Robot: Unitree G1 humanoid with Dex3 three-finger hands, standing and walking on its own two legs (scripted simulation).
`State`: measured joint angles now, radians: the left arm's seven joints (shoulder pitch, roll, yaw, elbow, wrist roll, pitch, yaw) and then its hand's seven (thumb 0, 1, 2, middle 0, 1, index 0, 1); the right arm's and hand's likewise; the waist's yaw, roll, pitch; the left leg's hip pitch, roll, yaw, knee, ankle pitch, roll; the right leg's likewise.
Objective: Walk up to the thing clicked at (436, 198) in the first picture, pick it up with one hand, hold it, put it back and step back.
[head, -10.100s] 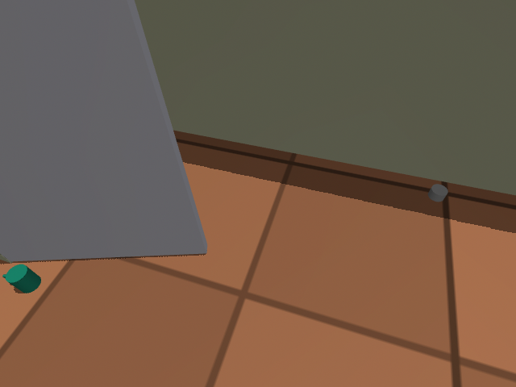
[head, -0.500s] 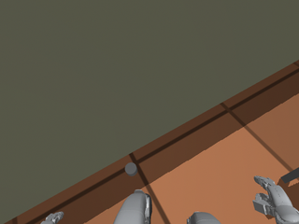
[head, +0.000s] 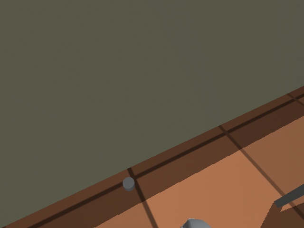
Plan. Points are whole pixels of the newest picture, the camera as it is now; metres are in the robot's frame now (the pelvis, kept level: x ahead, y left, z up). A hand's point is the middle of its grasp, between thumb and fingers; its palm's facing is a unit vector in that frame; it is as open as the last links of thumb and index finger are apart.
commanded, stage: walk up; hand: left
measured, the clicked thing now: (128, 184) +0.49 +0.19 -0.74
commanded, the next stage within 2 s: stand in 0.96 s
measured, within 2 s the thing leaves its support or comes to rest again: neither
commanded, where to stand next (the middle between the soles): +0.15 -0.02 m, yaw -4 degrees
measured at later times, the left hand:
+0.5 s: hand out of the picture +0.12 +0.26 -0.15, palm faces -0.02 -0.94 -0.35, open 7.4 cm
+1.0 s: hand out of the picture +0.12 +0.26 -0.14, palm faces -0.03 -0.93 -0.35, open 7.4 cm
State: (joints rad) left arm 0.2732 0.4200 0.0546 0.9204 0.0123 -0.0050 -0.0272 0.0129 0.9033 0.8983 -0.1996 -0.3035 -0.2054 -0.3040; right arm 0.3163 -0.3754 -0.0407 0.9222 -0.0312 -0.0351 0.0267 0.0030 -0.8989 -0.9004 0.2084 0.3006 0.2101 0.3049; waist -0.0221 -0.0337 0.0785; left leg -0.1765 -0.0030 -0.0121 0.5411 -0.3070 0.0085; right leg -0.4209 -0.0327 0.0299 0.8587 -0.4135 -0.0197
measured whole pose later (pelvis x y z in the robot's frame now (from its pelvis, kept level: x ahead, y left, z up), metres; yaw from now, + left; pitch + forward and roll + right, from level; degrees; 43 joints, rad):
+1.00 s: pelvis +0.04 +0.00 +0.01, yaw -1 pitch -3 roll +1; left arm 0.07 0.36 -0.01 1.16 0.01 -0.02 0.00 0.01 0.90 0.90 -0.20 -0.30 -0.21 -0.30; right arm 0.05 -0.35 -0.02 1.13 -0.01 0.01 0.02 0.00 -0.90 -0.90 0.21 0.30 0.21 0.30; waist 0.01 0.00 0.07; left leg -0.08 0.00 0.02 0.36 -0.23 0.00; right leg -0.19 -0.05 0.01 0.38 -0.14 0.04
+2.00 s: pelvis +0.05 -0.03 +0.02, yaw +0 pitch -2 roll +0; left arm 0.09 0.35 0.00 1.14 0.01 -0.01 -0.02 0.01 0.90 0.90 -0.20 -0.30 -0.21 -0.30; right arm 0.11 -0.35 0.00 1.14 -0.02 0.00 0.01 0.00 -0.90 -0.90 0.21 0.30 0.21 0.30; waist 0.00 0.01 0.05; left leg -0.07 0.05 -0.01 0.32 -0.21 -0.05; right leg -0.17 -0.01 -0.02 0.34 -0.14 0.00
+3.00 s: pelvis +0.05 -0.02 +0.02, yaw +1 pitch -2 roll +0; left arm 0.10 0.35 0.00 1.14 0.01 -0.01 -0.01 0.01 0.90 0.90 -0.20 -0.30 -0.21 -0.30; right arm 0.13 -0.36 0.01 1.13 -0.02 0.00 0.01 0.00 -0.90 -0.90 0.21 0.30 0.21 0.30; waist 0.00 0.01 0.05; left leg -0.06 0.04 -0.01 0.31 -0.21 -0.04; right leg -0.15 -0.01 -0.02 0.34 -0.15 0.00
